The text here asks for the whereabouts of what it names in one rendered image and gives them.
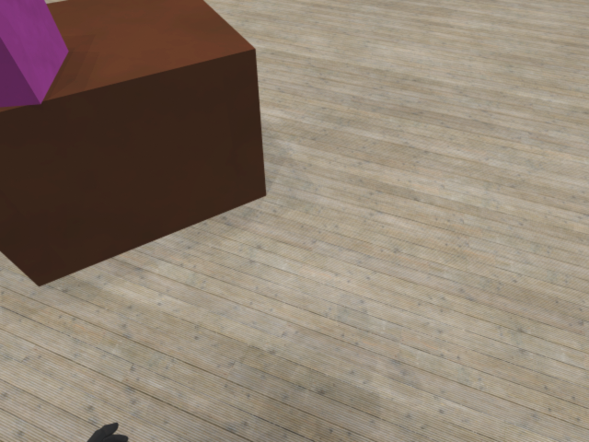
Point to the robot left hand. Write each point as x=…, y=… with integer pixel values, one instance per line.
x=105, y=434

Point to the pedestal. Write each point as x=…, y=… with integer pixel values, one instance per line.
x=151, y=125

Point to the carton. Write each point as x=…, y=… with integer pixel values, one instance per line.
x=32, y=51

